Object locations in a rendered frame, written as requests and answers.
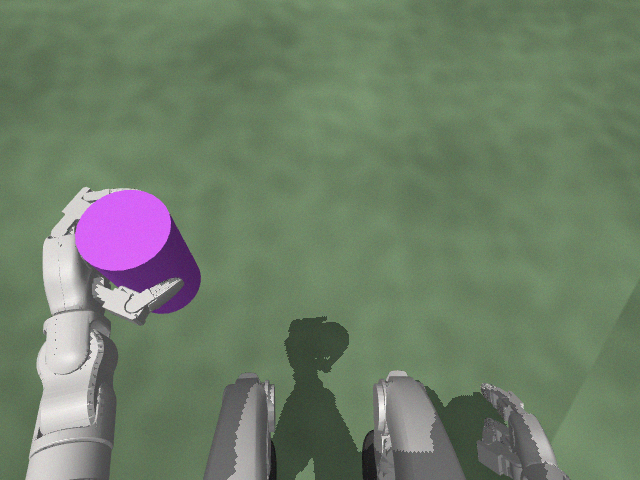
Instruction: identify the left robot arm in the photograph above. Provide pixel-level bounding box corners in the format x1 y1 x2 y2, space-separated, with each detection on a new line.
25 309 118 480

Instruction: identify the can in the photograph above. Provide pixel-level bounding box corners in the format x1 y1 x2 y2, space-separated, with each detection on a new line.
75 190 201 314

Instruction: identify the left robot hand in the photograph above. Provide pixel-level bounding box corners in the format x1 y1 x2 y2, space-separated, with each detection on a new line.
42 187 184 326

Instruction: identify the right robot arm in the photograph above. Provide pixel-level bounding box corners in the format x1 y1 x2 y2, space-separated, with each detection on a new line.
520 463 570 480

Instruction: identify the right robot hand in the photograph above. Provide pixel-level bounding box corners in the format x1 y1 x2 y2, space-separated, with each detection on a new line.
477 383 558 480

